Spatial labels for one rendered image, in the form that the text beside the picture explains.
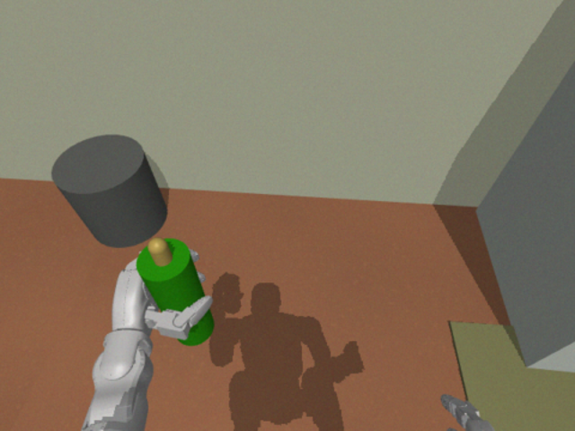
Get right robot hand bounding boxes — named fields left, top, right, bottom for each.
left=441, top=394, right=495, bottom=431

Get left robot hand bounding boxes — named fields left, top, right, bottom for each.
left=111, top=249, right=213, bottom=340

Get left robot arm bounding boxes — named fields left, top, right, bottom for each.
left=81, top=329, right=154, bottom=431

